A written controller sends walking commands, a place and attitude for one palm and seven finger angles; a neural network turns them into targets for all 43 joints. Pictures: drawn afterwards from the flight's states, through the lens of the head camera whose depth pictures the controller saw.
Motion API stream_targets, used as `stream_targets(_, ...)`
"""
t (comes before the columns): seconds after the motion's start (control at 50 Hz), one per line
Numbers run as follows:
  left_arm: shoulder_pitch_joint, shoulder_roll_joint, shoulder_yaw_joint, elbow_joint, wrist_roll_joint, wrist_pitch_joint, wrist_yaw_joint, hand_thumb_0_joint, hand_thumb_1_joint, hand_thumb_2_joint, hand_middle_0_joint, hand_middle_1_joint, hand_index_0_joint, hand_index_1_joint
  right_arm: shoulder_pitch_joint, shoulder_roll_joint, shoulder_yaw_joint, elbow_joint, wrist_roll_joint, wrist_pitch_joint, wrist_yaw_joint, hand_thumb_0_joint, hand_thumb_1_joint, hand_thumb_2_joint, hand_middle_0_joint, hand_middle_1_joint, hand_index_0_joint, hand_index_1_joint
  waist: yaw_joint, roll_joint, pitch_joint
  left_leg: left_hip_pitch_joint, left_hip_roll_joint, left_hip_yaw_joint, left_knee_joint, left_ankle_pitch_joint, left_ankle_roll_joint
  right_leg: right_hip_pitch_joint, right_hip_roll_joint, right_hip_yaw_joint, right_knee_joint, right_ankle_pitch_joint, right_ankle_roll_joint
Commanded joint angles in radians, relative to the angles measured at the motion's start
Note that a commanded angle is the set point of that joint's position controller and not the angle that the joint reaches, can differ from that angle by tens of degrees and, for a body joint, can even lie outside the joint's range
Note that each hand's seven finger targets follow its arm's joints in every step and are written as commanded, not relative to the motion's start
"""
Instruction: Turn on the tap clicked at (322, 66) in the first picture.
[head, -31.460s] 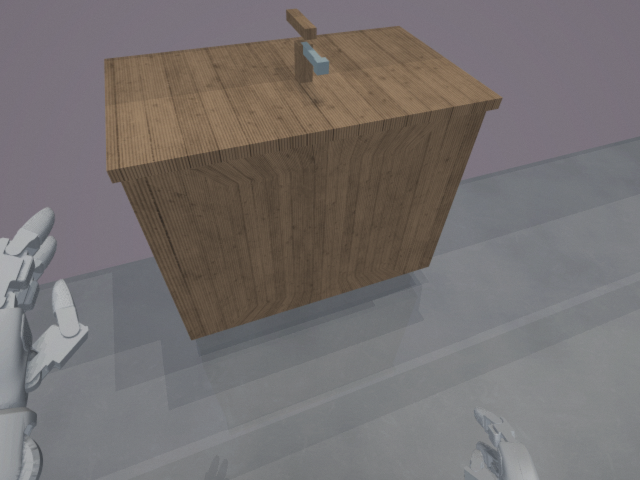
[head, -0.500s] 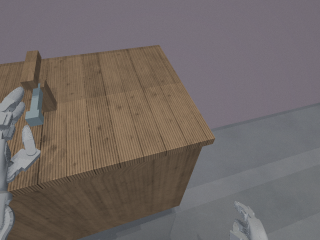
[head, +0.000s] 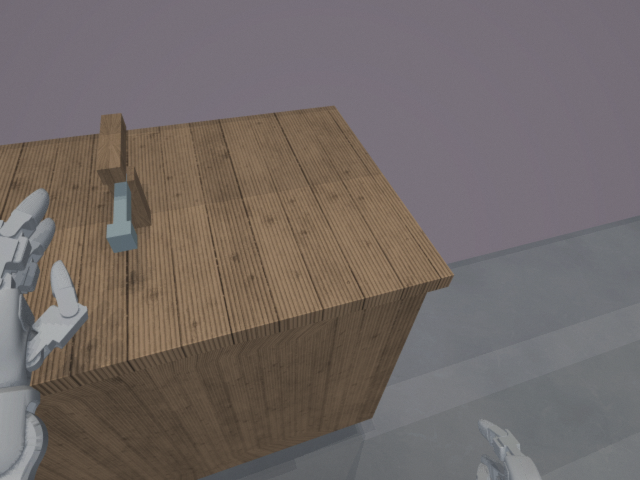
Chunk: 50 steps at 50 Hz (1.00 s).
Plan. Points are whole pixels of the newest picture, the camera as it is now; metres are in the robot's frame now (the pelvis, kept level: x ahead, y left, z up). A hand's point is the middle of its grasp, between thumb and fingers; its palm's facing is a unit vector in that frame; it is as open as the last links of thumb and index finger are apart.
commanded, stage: come to a stop and stand still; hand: left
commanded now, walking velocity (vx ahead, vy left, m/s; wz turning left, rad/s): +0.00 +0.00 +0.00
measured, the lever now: (122, 236) +0.36 +0.30 +0.11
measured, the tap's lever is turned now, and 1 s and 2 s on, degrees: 0 0 0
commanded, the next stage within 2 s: look again from close up in 0.50 s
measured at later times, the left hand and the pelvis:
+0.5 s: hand (68, 283) +0.24 +0.29 +0.16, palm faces +0.37 -0.85 -0.39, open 7.4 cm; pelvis +0.02 +0.04 +0.00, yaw +0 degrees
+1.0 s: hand (51, 277) +0.24 +0.29 +0.18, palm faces +0.41 -0.79 -0.45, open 7.4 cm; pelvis +0.01 +0.02 +0.00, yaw +3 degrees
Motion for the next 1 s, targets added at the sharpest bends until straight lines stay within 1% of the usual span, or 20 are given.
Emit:
stream_targets(0.0, -0.129, 0.188, 0.065, -0.237, 0.020, -0.069, 0.008, 0.000, 0.900, 0.900, -0.200, -0.300, -0.200, -0.300, -0.151, -0.115, -0.041, -0.190, -0.004, -0.069, -0.002, 0.000, -0.900, -0.900, 0.200, 0.300, 0.200, 0.300, -0.019, 0.100, -0.039, -0.080, 0.136, -0.221, -0.220, -0.273, -0.011, 0.038, -0.098, 0.153, -0.040, -0.125, 0.034)
stream_targets(0.02, -0.112, 0.219, 0.099, -0.243, 0.021, -0.070, 0.007, 0.000, 0.900, 0.900, -0.200, -0.300, -0.200, -0.300, -0.162, -0.110, -0.036, -0.189, -0.002, -0.068, 0.003, 0.000, -0.900, -0.900, 0.200, 0.300, 0.200, 0.300, -0.014, 0.110, -0.052, -0.096, 0.144, -0.232, -0.241, -0.288, -0.011, 0.064, -0.088, 0.137, -0.007, -0.095, 0.036)
stream_targets(0.08, -0.071, 0.209, 0.111, -0.246, 0.014, -0.072, 0.003, 0.000, 0.900, 0.900, -0.200, -0.300, -0.200, -0.300, -0.148, -0.105, -0.040, -0.203, -0.007, -0.062, 0.004, 0.000, -0.900, -0.900, 0.200, 0.300, 0.200, 0.300, -0.016, 0.066, -0.054, -0.107, 0.148, -0.235, -0.223, -0.205, -0.016, 0.097, -0.097, 0.135, -0.010, -0.033, 0.031)
stream_targets(0.14, -0.033, 0.201, 0.116, -0.251, 0.003, -0.074, -0.005, 0.000, 0.900, 0.900, -0.200, -0.300, -0.200, -0.300, -0.140, -0.105, -0.039, -0.201, -0.009, -0.060, 0.009, 0.000, -0.900, -0.900, 0.200, 0.300, 0.200, 0.300, -0.022, 0.052, -0.094, -0.035, 0.130, -0.206, -0.167, -0.013, -0.040, 0.092, -0.102, 0.123, -0.013, 0.052, 0.025)
stream_targets(0.22, -0.037, 0.215, 0.120, -0.298, 0.000, -0.071, -0.011, 0.000, 0.900, 0.900, -0.200, -0.300, -0.200, -0.300, -0.141, -0.104, -0.039, -0.198, -0.005, -0.060, 0.015, 0.000, -0.900, -0.900, 0.200, 0.300, 0.200, 0.300, -0.023, 0.095, -0.143, 0.094, 0.124, -0.174, -0.098, 0.320, -0.088, 0.055, -0.095, 0.096, 0.029, 0.156, 0.025)
stream_targets(0.24, -0.034, 0.189, 0.096, -0.289, -0.003, -0.068, -0.014, 0.000, 0.900, 0.900, -0.200, -0.300, -0.200, -0.300, -0.126, -0.109, -0.043, -0.195, -0.007, -0.055, 0.015, 0.000, -0.900, -0.900, 0.200, 0.300, 0.200, 0.300, -0.028, 0.090, -0.145, 0.116, 0.131, -0.181, -0.093, 0.390, -0.097, 0.041, -0.089, 0.090, 0.043, 0.146, 0.025)
stream_targets(0.32, -0.050, 0.222, 0.115, -0.339, 0.006, -0.059, -0.014, 0.000, 0.900, 0.900, -0.200, -0.300, -0.200, -0.300, -0.136, -0.104, -0.047, -0.196, -0.005, -0.047, 0.023, 0.000, -0.900, -0.900, 0.200, 0.300, 0.200, 0.300, -0.024, 0.131, -0.154, 0.217, 0.161, -0.190, -0.090, 0.554, -0.124, -0.043, -0.077, 0.070, 0.096, -0.006, 0.028)
stream_targets(0.38, -0.039, 0.211, 0.109, -0.318, 0.005, -0.050, -0.015, 0.000, 0.900, 0.900, -0.200, -0.300, -0.200, -0.300, -0.130, -0.104, -0.052, -0.204, -0.009, -0.034, 0.026, 0.000, -0.900, -0.900, 0.200, 0.300, 0.200, 0.300, -0.024, 0.111, -0.124, 0.159, 0.179, -0.200, -0.106, 0.484, -0.117, -0.012, -0.083, 0.071, 0.083, -0.051, 0.029)
stream_targets(0.5, -0.003, 0.211, 0.125, -0.313, -0.003, -0.056, -0.010, 0.000, 0.900, 0.900, -0.200, -0.300, -0.200, -0.300, -0.136, -0.110, -0.062, -0.211, 0.002, -0.028, 0.021, 0.000, -0.900, -0.900, 0.200, 0.300, 0.200, 0.300, -0.025, 0.077, -0.124, 0.059, 0.138, -0.178, -0.092, 0.309, -0.126, 0.099, -0.096, 0.080, 0.015, 0.092, 0.015)
stream_targets(0.56, 0.018, 0.212, 0.132, -0.313, -0.010, -0.058, -0.005, 0.000, 0.900, 0.900, -0.200, -0.300, -0.200, -0.300, -0.138, -0.111, -0.062, -0.209, 0.005, -0.025, 0.016, 0.000, -0.900, -0.900, 0.200, 0.300, 0.200, 0.300, -0.026, 0.072, -0.154, 0.069, 0.123, -0.173, -0.075, 0.330, -0.124, 0.112, -0.108, 0.091, 0.022, 0.157, 0.010)
stream_targets(0.66, -0.004, 0.205, 0.112, -0.318, -0.010, -0.059, 0.000, 0.000, 0.900, 0.900, -0.200, -0.300, -0.200, -0.300, -0.144, -0.111, -0.061, -0.202, 0.004, -0.023, 0.007, 0.000, -0.900, -0.900, 0.200, 0.300, 0.200, 0.300, -0.026, 0.101, -0.129, 0.071, 0.133, -0.191, -0.103, 0.302, -0.119, 0.080, -0.104, 0.088, 0.030, 0.104, 0.018)
stream_targets(0.72, -0.011, 0.222, 0.128, -0.310, -0.008, -0.057, 0.005, 0.000, 0.900, 0.900, -0.200, -0.300, -0.200, -0.300, -0.159, -0.108, -0.055, -0.198, 0.007, -0.022, 0.002, 0.000, -0.900, -0.900, 0.200, 0.300, 0.200, 0.300, -0.025, 0.079, -0.111, 0.046, 0.125, -0.191, -0.116, 0.217, -0.112, 0.083, -0.108, 0.096, 0.012, 0.098, 0.018)
stream_targets(0.74, -0.008, 0.192, 0.103, -0.289, -0.011, -0.059, 0.002, 0.000, 0.900, 0.900, -0.200, -0.300, -0.200, -0.300, -0.151, -0.112, -0.055, -0.194, 0.002, -0.019, 0.002, 0.000, -0.900, -0.900, 0.200, 0.300, 0.200, 0.300, -0.027, 0.064, -0.106, 0.032, 0.125, -0.193, -0.123, 0.183, -0.107, 0.084, -0.107, 0.096, 0.008, 0.087, 0.017)
stream_targets(0.76, -0.015, 0.203, 0.106, -0.299, -0.009, -0.059, 0.003, 0.000, 0.900, 0.900, -0.200, -0.300, -0.200, -0.300, -0.152, -0.115, -0.061, -0.201, 0.006, -0.021, 0.001, 0.000, -0.900, -0.900, 0.200, 0.300, 0.200, 0.300, -0.026, 0.086, -0.100, 0.022, 0.125, -0.195, -0.128, 0.147, -0.102, 0.092, -0.112, 0.105, 0.004, 0.080, 0.016)
stream_targets(0.8, -0.010, 0.203, 0.109, -0.273, -0.009, -0.057, 0.004, 0.000, 0.900, 0.900, -0.200, -0.300, -0.200, -0.300, -0.149, -0.109, -0.059, -0.200, 0.006, -0.021, -0.001, 0.000, -0.900, -0.900, 0.200, 0.300, 0.200, 0.300, -0.025, 0.058, -0.084, -0.016, 0.121, -0.193, -0.137, 0.042, -0.081, 0.104, -0.123, 0.119, -0.020, 0.064, 0.017)
stream_targets(0.9, -0.035, 0.197, 0.095, -0.269, -0.005, -0.059, 0.007, 0.000, 0.900, 0.900, -0.200, -0.300, -0.200, -0.300, -0.154, -0.112, -0.059, -0.198, 0.006, -0.025, -0.004, 0.000, -0.900, -0.900, 0.200, 0.300, 0.200, 0.300, -0.027, 0.065, -0.058, -0.033, 0.114, -0.199, -0.150, -0.060, -0.057, 0.076, -0.128, 0.142, -0.051, 0.008, 0.016)
stream_targets(0.92, -0.944, 0.959, 0.301, -0.637, 0.039, -0.192, 0.021, 0.000, 0.900, 0.900, -0.200, -0.300, -0.200, -0.300, 0.032, -0.177, 0.150, -0.334, 0.083, 0.024, -0.075, 0.000, -0.900, -0.900, 0.200, 0.300, 0.200, 0.300, -0.140, 0.285, 0.006, -0.304, 0.082, -0.243, -0.141, -0.210, -0.026, 0.211, -0.004, 0.102, 0.120, -0.110, 0.084)
stream_targets(0.94, -0.615, 0.427, 0.293, -0.022, 0.107, -0.002, -0.037, 0.000, 0.900, 0.900, -0.200, -0.300, -0.200, -0.300, -0.158, -0.107, -0.049, -0.130, -0.034, -0.001, -0.053, 0.000, -0.900, -0.900, 0.200, 0.300, 0.200, 0.300, 0.035, 0.257, -0.189, 0.086, 0.072, -0.181, -0.074, 0.129, -0.146, -0.032, -0.026, 0.045, 0.148, 0.009, -0.008)
stream_targets(0.96, -0.420, 0.299, 0.123, 0.002, -0.030, 0.064, -0.059, 0.000, 0.900, 0.900, -0.200, -0.300, -0.200, -0.300, -0.117, -0.144, -0.054, -0.153, -0.015, -0.011, -0.005, 0.000, -0.900, -0.900, 0.200, 0.300, 0.200, 0.300, -0.002, 0.204, -0.235, 0.228, 0.082, -0.218, -0.055, 0.422, -0.186, -0.141, -0.014, 0.002, 0.144, 0.024, -0.004)
stream_targets(0.98, -0.396, 0.265, 0.175, -0.050, -0.069, 0.102, -0.099, 0.000, 0.900, 0.900, -0.200, -0.300, -0.200, -0.300, -0.158, -0.186, -0.067, -0.147, -0.014, -0.023, 0.000, 0.000, -0.900, -0.900, 0.200, 0.300, 0.200, 0.300, 0.024, 0.138, -0.303, 0.307, 0.088, -0.198, -0.033, 0.438, -0.165, -0.188, -0.010, 0.031, 0.145, 0.014, 0.015)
